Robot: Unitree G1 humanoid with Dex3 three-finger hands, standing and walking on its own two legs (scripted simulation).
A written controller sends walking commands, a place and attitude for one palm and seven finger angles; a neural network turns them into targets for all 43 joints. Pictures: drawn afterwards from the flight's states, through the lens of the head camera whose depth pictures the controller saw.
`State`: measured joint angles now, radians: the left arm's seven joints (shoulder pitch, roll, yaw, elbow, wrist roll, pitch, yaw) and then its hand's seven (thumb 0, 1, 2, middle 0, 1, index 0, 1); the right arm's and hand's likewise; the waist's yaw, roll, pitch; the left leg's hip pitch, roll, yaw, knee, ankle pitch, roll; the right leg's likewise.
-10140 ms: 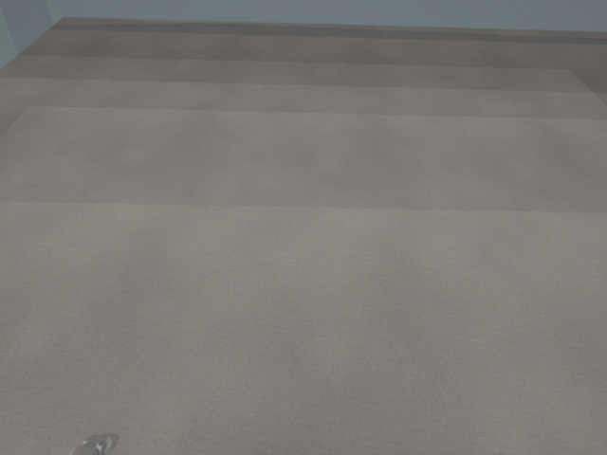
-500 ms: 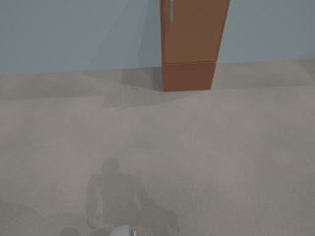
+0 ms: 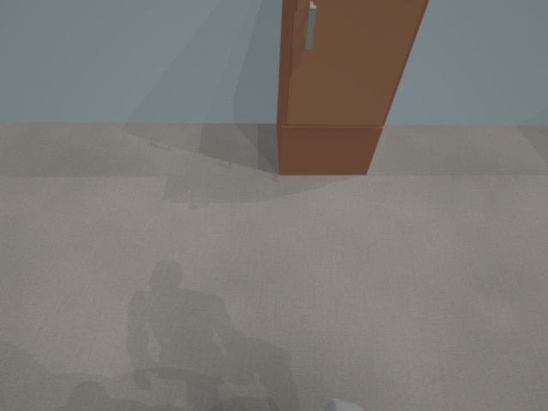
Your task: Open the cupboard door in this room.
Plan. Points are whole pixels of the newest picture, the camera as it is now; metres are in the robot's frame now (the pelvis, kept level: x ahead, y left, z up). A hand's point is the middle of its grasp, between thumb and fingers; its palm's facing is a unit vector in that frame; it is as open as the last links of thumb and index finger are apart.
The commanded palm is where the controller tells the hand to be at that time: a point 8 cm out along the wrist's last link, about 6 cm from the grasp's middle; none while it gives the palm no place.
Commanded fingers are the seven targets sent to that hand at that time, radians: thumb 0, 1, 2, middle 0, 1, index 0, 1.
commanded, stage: stand and wait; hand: left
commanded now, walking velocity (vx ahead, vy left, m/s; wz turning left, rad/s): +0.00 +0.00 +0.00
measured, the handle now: (310, 25) +1.23 -0.04 +0.00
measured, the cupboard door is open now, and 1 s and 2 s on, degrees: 0 0 0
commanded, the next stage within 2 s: look at it before walking up in 0.70 s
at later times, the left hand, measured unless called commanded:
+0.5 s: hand out of the picture +0.12 +0.13 -0.16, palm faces +0.07 -0.97 -0.24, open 7.2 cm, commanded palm none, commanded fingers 0.00 0.90 0.90 -0.20 -0.30 -0.20 -0.30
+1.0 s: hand out of the picture +0.05 +0.10 -0.17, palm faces +0.08 -0.99 -0.15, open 7.4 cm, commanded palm none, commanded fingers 0.00 0.90 0.90 -0.20 -0.30 -0.20 -0.30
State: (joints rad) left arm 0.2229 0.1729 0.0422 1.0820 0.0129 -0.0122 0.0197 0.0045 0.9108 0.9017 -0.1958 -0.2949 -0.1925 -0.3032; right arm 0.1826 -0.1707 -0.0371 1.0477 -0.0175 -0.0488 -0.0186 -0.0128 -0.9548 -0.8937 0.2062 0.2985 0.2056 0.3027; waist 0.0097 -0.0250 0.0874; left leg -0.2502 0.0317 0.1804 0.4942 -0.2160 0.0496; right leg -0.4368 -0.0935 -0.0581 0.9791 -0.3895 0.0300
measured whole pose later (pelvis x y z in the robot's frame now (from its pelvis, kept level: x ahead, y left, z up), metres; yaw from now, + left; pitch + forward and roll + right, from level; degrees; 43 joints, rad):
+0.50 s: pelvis +0.09 -0.05 +0.01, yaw +2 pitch -1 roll +0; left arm 0.22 0.16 0.02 1.13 0.00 -0.02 0.04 -0.01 0.94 0.90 -0.20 -0.30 -0.20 -0.30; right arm 0.32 -0.10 0.00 1.18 -0.01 -0.01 -0.02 0.00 -0.91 -0.89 0.20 0.30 0.20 0.30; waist -0.02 0.02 0.02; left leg -0.09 0.09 0.12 0.39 -0.27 -0.05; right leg -0.18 -0.01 -0.14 0.44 -0.25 -0.04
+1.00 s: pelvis +0.08 -0.05 +0.01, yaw +2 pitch -1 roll +0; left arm 0.31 0.10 0.00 1.17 0.01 -0.02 0.04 0.00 0.91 0.90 -0.20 -0.30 -0.20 -0.30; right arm 0.27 -0.13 -0.01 1.16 -0.01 0.00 -0.03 0.00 -0.92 -0.89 0.20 0.30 0.20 0.30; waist 0.01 0.01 0.03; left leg -0.08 0.09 0.12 0.39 -0.27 -0.05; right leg -0.16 -0.01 -0.14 0.41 -0.23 -0.04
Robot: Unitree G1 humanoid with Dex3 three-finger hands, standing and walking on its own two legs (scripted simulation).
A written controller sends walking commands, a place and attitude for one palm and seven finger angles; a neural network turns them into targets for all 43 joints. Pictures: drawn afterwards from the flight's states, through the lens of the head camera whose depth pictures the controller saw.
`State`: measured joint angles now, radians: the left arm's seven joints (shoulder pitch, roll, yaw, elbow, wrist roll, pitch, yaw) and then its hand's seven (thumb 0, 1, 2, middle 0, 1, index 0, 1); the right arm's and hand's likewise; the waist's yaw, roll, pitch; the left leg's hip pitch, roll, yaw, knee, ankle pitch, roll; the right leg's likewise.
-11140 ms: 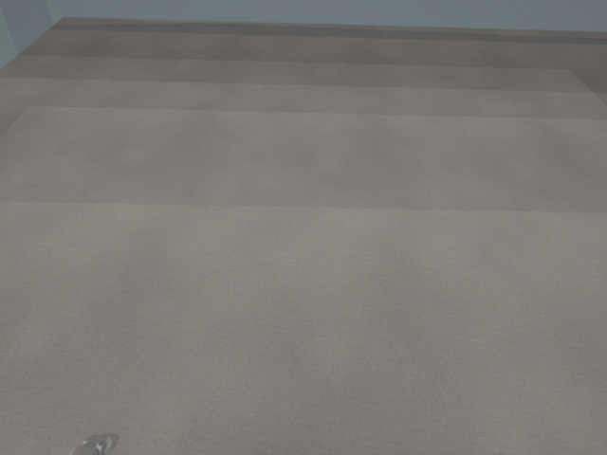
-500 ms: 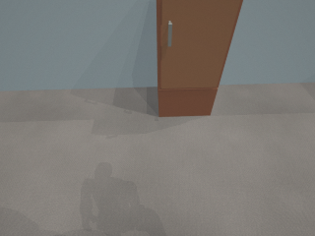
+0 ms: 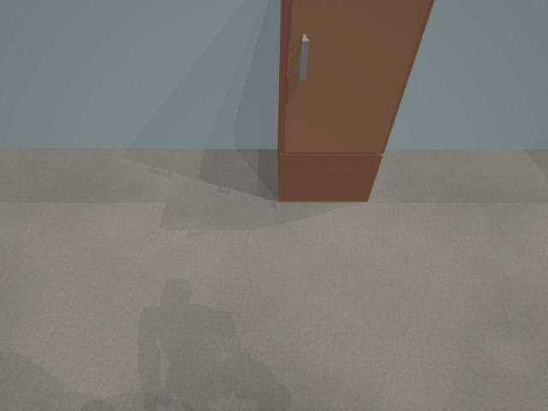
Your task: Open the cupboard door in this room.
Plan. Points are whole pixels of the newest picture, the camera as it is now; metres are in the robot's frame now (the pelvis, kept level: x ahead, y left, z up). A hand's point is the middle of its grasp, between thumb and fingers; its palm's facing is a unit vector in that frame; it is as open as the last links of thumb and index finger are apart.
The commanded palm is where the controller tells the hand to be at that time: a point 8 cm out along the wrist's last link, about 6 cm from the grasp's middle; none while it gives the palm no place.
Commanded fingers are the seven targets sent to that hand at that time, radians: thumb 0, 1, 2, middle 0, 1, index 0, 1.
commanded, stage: look at it before walking up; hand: left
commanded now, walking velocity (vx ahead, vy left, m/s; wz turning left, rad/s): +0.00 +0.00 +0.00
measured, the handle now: (303, 57) +1.15 -0.02 -0.01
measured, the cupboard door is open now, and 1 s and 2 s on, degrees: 0 0 0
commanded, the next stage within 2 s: walk to a spot facing it in 0.30 s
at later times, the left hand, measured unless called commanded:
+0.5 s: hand out of the picture -0.01 +0.19 -0.18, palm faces +0.02 -0.98 -0.18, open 7.4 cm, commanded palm none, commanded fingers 0.00 0.90 0.90 -0.20 -0.30 -0.20 -0.30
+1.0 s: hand out of the picture +0.07 +0.18 -0.17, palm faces -0.19 -0.95 -0.26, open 7.4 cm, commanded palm none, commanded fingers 0.00 0.90 0.90 -0.20 -0.30 -0.20 -0.30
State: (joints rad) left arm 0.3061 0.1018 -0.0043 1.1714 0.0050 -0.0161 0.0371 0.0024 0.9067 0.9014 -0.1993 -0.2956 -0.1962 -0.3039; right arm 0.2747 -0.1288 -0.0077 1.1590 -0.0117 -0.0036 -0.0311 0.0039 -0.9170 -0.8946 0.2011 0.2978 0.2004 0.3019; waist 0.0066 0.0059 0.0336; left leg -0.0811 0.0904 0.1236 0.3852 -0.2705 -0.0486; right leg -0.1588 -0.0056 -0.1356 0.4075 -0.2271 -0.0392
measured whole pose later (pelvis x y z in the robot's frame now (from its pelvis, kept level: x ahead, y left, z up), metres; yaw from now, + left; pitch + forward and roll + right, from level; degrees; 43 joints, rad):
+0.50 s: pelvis -0.01 +0.03 +0.00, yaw -2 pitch -1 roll +0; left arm 0.28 0.14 0.01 1.14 0.01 0.00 0.04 0.00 0.91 0.90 -0.20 -0.30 -0.19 -0.30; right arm 0.30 -0.12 -0.02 1.16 -0.01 -0.01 -0.03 0.00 -0.91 -0.89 0.20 0.30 0.20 0.30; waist 0.00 -0.01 0.05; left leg -0.10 0.06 0.16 0.42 -0.29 -0.01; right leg -0.19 -0.04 -0.10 0.44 -0.22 0.00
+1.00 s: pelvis -0.02 -0.01 -0.01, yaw -16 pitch +0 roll +2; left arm 0.24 0.19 0.07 0.96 0.02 0.01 0.00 0.00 0.91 0.90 -0.20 -0.30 -0.20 -0.30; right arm 0.09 -0.24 -0.07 0.94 -0.03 0.05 0.01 0.01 -0.91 -0.89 0.20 0.30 0.20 0.30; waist 0.03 0.01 0.11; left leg -0.47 0.09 0.04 1.10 -0.37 -0.07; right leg -0.28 0.04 -0.02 0.51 -0.23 -0.08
